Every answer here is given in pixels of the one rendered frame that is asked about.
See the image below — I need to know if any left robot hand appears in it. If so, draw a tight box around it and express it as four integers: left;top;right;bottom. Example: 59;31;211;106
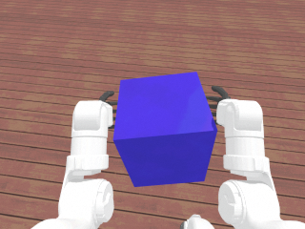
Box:
98;91;118;129

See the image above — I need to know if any right robot forearm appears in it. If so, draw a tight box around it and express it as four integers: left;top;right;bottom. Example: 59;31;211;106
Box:
216;98;280;210

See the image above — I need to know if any carton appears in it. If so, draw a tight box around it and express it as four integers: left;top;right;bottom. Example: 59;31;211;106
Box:
112;72;218;187

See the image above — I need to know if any left robot forearm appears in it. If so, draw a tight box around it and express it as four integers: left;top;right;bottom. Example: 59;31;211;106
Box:
58;100;113;215

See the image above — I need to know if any right robot upper arm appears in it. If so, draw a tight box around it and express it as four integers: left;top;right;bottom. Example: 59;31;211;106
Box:
218;179;305;229

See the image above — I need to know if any right robot thigh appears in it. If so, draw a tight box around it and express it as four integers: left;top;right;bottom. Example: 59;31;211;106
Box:
184;218;214;229

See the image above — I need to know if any left robot upper arm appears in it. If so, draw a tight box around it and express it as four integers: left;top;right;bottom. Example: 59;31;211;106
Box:
31;178;114;229

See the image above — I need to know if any right robot hand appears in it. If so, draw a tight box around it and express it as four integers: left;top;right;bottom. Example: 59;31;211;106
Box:
206;86;231;126

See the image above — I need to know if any robot right shin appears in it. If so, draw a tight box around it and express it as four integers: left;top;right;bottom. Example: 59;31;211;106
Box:
190;214;201;219

